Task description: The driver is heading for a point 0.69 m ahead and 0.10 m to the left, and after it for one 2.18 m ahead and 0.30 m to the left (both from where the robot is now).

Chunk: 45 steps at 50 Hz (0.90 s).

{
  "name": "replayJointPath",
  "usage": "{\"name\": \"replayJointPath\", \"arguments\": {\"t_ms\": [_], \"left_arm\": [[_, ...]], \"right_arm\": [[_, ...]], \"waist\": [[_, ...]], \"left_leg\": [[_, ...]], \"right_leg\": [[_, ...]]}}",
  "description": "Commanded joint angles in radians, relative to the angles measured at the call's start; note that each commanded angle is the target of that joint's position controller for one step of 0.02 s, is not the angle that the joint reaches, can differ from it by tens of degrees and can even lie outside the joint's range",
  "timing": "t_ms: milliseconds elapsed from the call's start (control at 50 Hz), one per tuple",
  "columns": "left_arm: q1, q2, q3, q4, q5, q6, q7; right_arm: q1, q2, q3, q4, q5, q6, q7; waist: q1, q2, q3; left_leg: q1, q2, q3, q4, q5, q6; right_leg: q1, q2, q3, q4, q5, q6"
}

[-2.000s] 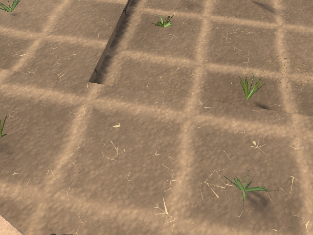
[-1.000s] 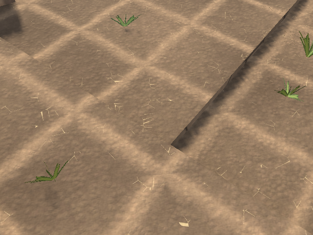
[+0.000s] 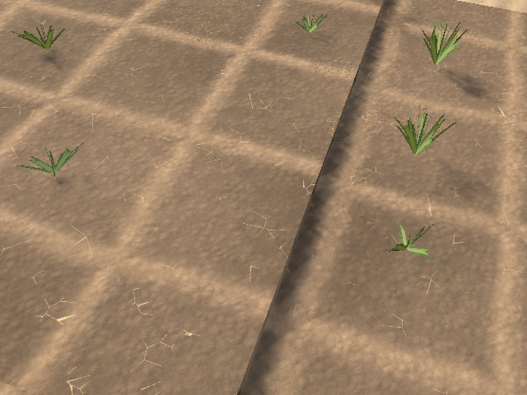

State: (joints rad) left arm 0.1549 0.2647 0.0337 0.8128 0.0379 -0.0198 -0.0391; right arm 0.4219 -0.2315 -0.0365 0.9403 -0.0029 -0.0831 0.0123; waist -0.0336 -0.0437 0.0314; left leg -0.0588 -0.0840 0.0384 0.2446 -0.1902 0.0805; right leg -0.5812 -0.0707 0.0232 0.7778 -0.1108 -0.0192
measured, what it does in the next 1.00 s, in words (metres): goes down, turning left: right foot, then left foot 0.06 m lower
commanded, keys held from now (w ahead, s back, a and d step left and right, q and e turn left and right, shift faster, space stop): w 0.12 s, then w+q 0.72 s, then w+e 0.14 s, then e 0.02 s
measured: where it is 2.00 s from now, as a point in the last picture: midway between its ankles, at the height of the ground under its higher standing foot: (190, 297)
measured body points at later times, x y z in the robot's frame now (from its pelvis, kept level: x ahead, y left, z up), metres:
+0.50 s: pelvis +0.24 -0.03 -0.01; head +0.27 -0.03 +0.44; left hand +0.19 +0.23 -0.14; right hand +0.40 -0.28 -0.13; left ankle +0.36 +0.12 -0.69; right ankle +0.14 -0.11 -0.75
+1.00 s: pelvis +0.54 +0.08 -0.07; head +0.59 +0.10 +0.38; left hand +0.59 +0.37 -0.20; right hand +0.63 -0.18 -0.21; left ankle +0.48 +0.08 -0.81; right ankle +0.73 -0.01 -0.75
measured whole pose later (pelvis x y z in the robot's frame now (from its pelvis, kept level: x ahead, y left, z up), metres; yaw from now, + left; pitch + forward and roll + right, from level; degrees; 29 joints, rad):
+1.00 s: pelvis +0.54 +0.08 -0.07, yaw +22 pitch -1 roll +2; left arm 0.08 0.26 0.03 0.85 0.03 -0.04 -0.03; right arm 0.34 -0.25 -0.05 1.01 -0.01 -0.06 -0.01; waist -0.03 -0.04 0.13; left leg -0.03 -0.19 0.02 0.30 -0.25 0.16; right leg -0.63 -0.11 0.02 0.86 -0.13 0.03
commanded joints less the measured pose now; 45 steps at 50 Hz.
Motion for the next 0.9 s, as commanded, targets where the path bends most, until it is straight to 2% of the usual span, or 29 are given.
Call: {"name": "replayJointPath", "arguments": {"t_ms": [20,40,120,160,180,200,220,240,260,300,360,400,440,460,500,540,600,640,680,700,720,740,760,780,800,820,840,860,900], "left_arm": [[-0.057,0.038,-0.003,-0.064,-0.009,-0.012,-0.005],[-0.019,0.054,0.004,-0.043,-0.003,-0.013,-0.002],[-0.041,0.083,0.011,-0.051,0.013,-0.026,0.007],[0.161,0.091,0.025,0.02,0.012,-0.043,0.01],[0.305,0.13,0.04,0.061,0.021,-0.06,0.017],[0.344,0.227,0.061,0.066,0.027,-0.067,0.025],[0.336,0.226,0.063,0.041,-0.005,-0.061,0.026],[0.263,0.157,0.05,0.027,-0.016,-0.063,0.023],[0.179,0.117,0.039,0.01,-0.012,-0.069,0.018],[0.141,0.089,0.032,0.019,-0.016,-0.081,0.016],[0.154,0.099,0.035,0.039,-0.023,-0.099,0.031],[0.184,0.105,0.041,0.059,-0.023,-0.094,0.037],[0.236,0.098,0.037,0.073,-0.019,-0.099,0.042],[0.257,0.067,0.028,0.089,-0.022,-0.106,0.047],[0.258,0.072,0.026,0.1,-0.012,-0.117,0.046],[0.228,0.094,0.026,0.107,-0.014,-0.119,0.039],[0.266,0.124,0.027,0.147,-0.028,-0.109,0.045],[0.294,0.139,0.027,0.177,-0.029,-0.086,0.055],[0.292,0.172,0.037,0.182,-0.023,-0.06,0.064],[0.259,0.182,0.041,0.175,-0.017,-0.051,0.064],[0.207,0.156,0.037,0.166,-0.014,-0.039,0.065],[0.223,0.079,0.027,0.132,-0.007,-0.043,0.05],[0.247,0.092,0.01,0.056,-0.049,-0.045,0.041],[0.144,0.137,0.012,0.04,-0.039,-0.059,0.042],[0.118,0.168,0.021,0.043,-0.034,-0.074,0.032],[0.083,0.166,0.027,0.054,-0.021,-0.075,0.027],[0.042,0.147,0.028,0.03,0.005,-0.056,0.022],[0.062,0.111,0.021,0.035,0.017,-0.035,0.017],[0.092,0.071,0.012,0.043,0.007,-0.015,0.009]], "right_arm": [[-0.026,-0.15,-0.031,-0.055,-0.002,-0.02,0.002],[-0.012,-0.155,-0.032,-0.045,-0.01,-0.022,0.0],[-0.01,-0.145,-0.029,-0.039,-0.024,-0.004,-0.016],[-0.038,-0.143,-0.029,-0.042,-0.021,0.004,-0.016],[-0.051,-0.142,-0.029,-0.053,-0.011,0.003,-0.015],[0.046,-0.042,-0.012,-0.072,-0.007,0.001,-0.013],[0.093,-0.07,-0.018,-0.062,0.01,0.003,-0.022],[-0.034,-0.152,-0.038,-0.068,0.005,0.01,-0.028],[-0.076,-0.149,-0.042,-0.076,0.008,0.016,-0.02],[-0.082,-0.114,-0.044,-0.071,-0.015,0.052,0.0],[-0.163,-0.085,-0.044,-0.095,-0.026,0.08,0.03],[-0.213,-0.058,-0.033,-0.114,-0.026,0.081,0.038],[-0.24,-0.067,-0.035,-0.122,-0.038,0.078,0.035],[-0.296,-0.067,-0.037,-0.142,-0.03,0.068,0.035],[-0.375,-0.065,-0.033,-0.163,-0.026,0.057,0.039],[-0.456,-0.047,-0.016,-0.189,-0.025,0.06,0.051],[-0.478,-0.065,-0.015,-0.191,-0.043,0.07,0.062],[-0.449,-0.084,-0.019,-0.176,-0.059,0.068,0.049],[-0.294,-0.118,-0.034,-0.122,-0.071,0.059,0.035],[-0.148,-0.138,-0.047,-0.067,-0.071,0.054,0.026],[0.027,-0.158,-0.062,0.01,-0.076,0.052,0.012],[0.044,-0.234,-0.087,0.031,-0.06,0.055,0.001],[0.06,-0.3,-0.103,-0.006,-0.025,0.065,-0.007],[0.043,-0.265,-0.095,-0.037,-0.029,0.076,-0.019],[-0.077,-0.208,-0.077,-0.05,-0.015,0.074,-0.018],[-0.134,-0.162,-0.064,-0.048,-0.022,0.064,-0.022],[-0.126,-0.164,-0.065,-0.031,-0.009,0.054,-0.032],[-0.121,-0.147,-0.055,-0.014,0.0,0.049,-0.037],[-0.119,-0.153,-0.051,-0.001,0.0,0.026,-0.032]], "waist": [[0.018,0.121,-0.013],[0.031,0.141,-0.029],[0.034,0.106,0.016],[0.121,0.095,-0.049],[0.189,0.016,-0.092],[0.124,-0.212,-0.173],[0.114,-0.209,-0.186],[0.114,-0.018,-0.047],[0.084,0.006,0.005],[0.027,-0.014,0.063],[0.015,-0.009,0.078],[0.024,-0.01,0.051],[0.043,-0.009,0.015],[0.055,-0.009,0.037],[0.074,-0.021,0.081],[0.076,0.006,0.126],[0.084,0.014,0.156],[0.073,0.007,0.124],[-0.003,-0.004,0.037],[-0.068,-0.014,-0.01],[-0.151,0.04,-0.061],[-0.07,0.201,-0.117],[-0.089,0.272,-0.347],[-0.112,0.123,-0.305],[-0.056,0.053,-0.134],[-0.024,0.018,-0.056],[-0.002,0.002,-0.006],[0.027,0.005,-0.013],[0.061,0.047,-0.024]], "left_leg": [[-0.145,0.203,-0.081,-0.089,0.419,0.091],[-0.09,0.257,-0.1,-0.047,0.48,0.098],[0.026,0.294,-0.106,0.087,0.6,0.107],[-0.042,0.25,-0.099,0.347,0.732,0.087],[-0.175,0.196,-0.077,0.593,0.588,0.068],[-0.399,0.08,-0.023,0.932,-0.161,0.029],[-0.617,0.006,-0.058,1.102,-0.368,0.025],[-0.687,0.082,-0.11,1.098,-0.267,0.027],[-0.648,0.113,-0.125,1.045,-0.186,0.021],[-0.567,0.161,-0.125,0.949,-0.135,-0.002],[-0.572,0.159,-0.088,0.81,-0.003,-0.027],[-0.591,0.153,-0.049,0.722,0.079,-0.033],[-0.664,0.161,-0.037,0.737,0.204,-0.008],[-0.71,0.167,-0.061,0.674,0.273,-0.006],[-0.709,0.157,-0.025,0.55,0.361,-0.005],[-0.486,0.127,0.037,0.311,0.502,-0.007],[-0.465,0.108,0.064,0.211,0.476,0.027],[-0.453,0.066,0.098,0.173,0.352,0.057],[-0.27,0.013,0.121,0.202,0.196,0.091],[-0.112,0.017,0.088,0.174,0.168,0.123],[0.072,0.087,0.013,0.049,0.36,0.16],[0.445,0.229,-0.103,0.332,0.737,0.185],[0.746,0.418,-0.473,0.319,0.565,0.374],[0.616,0.4,-0.521,0.16,0.272,0.337],[0.372,0.354,-0.442,0.062,0.199,0.275],[0.224,0.32,-0.417,0.033,0.247,0.239],[0.106,0.283,-0.383,0.026,0.349,0.221],[0.033,0.259,-0.331,0.01,0.38,0.209],[-0.07,0.22,-0.252,-0.017,0.424,0.194]], "right_leg": [[0.183,0.06,-0.101,-0.042,0.148,0.002],[0.168,0.035,-0.063,0.045,0.2,-0.018],[0.128,0.046,-0.065,-0.033,-0.038,-0.068],[0.398,0.099,-0.074,-0.171,-0.085,-0.097],[0.587,0.034,0.012,-0.298,-0.041,-0.126],[0.782,-0.246,0.332,-0.365,-0.014,-0.193],[0.812,-0.369,0.613,-0.47,0.021,-0.292],[0.695,-0.323,0.482,-0.5,0.009,-0.28],[0.596,-0.287,0.372,-0.522,0.06,-0.253],[0.466,-0.226,0.211,-0.587,0.087,-0.207],[0.48,-0.167,0.048,-0.649,0.231,-0.169],[0.531,-0.141,-0.05,-0.635,0.325,-0.164],[0.633,-0.155,-0.099,-0.581,0.377,-0.157],[0.66,-0.142,-0.116,-0.579,0.306,-0.129],[0.647,-0.113,-0.154,-0.58,0.216,-0.111],[0.492,-0.095,-0.193,-0.653,0.092,-0.09],[0.616,-0.121,-0.209,-0.602,0.207,-0.091],[0.746,-0.125,-0.232,-0.457,0.479,-0.076],[0.731,-0.135,-0.242,-0.196,0.67,-0.072],[0.657,-0.129,-0.236,0.0,0.639,-0.073],[0.546,-0.069,-0.267,0.315,0.403,-0.052],[0.097,0.056,-0.21,0.627,-0.457,-0.03],[-0.229,0.072,-0.065,0.753,-0.512,-0.002],[-0.247,0.028,-0.003,0.694,-0.372,0.001],[-0.177,-0.026,0.019,0.491,-0.218,0.001],[-0.104,-0.041,0.03,0.402,-0.159,0.016],[-0.042,-0.041,0.02,0.331,-0.16,0.045],[0.033,-0.041,0.01,0.29,-0.168,0.067],[0.112,-0.023,-0.024,0.228,-0.127,0.079]]}}
Velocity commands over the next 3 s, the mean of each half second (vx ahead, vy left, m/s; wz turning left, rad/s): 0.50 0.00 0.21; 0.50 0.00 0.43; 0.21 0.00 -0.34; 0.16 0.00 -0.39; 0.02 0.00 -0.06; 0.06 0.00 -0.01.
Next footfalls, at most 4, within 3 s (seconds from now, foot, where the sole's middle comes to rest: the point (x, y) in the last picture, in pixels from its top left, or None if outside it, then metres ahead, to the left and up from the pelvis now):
0.16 right None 0.18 -0.11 -0.78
0.72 left None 0.52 0.10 -0.84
1.16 right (216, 282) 0.85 0.12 -0.84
1.70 left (151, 289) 0.83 0.31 -0.84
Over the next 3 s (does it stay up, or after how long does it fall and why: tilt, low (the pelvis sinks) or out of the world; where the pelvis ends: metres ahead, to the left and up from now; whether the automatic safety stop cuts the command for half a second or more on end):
stays up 0.85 0.20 -0.07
